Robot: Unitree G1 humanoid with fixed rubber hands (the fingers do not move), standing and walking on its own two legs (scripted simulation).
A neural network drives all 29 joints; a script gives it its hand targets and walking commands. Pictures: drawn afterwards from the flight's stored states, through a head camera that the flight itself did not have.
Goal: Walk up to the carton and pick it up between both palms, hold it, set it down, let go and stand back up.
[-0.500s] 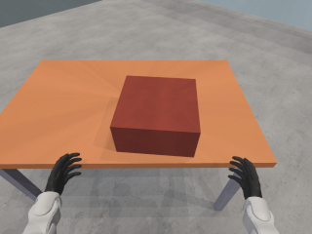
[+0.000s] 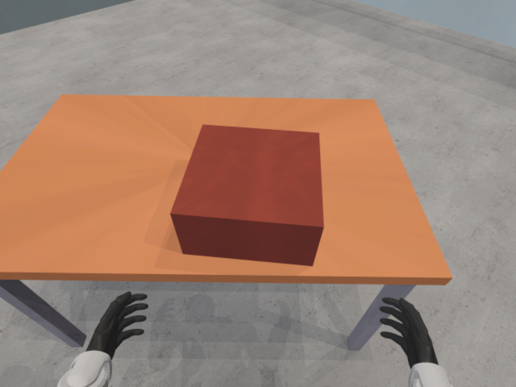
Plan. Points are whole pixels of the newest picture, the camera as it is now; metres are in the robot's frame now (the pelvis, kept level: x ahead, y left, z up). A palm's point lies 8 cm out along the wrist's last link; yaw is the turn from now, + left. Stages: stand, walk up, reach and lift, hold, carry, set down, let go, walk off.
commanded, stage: set down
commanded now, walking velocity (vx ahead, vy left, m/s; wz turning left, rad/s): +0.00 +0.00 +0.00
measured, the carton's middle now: (254, 190) +0.53 +0.05 -0.06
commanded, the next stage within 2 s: let go in 0.50 s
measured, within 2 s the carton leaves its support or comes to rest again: neither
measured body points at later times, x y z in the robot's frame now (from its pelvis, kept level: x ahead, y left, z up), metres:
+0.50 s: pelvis +0.00 +0.00 +0.00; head -0.01 +0.01 +0.45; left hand +0.18 +0.25 -0.07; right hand +0.18 -0.22 -0.07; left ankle -0.01 +0.14 -0.74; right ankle -0.03 -0.10 -0.74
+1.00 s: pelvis -0.02 +0.00 +0.00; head -0.01 +0.01 +0.45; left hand +0.16 +0.24 -0.08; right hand +0.16 -0.23 -0.08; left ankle -0.01 +0.14 -0.74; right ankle -0.03 -0.10 -0.74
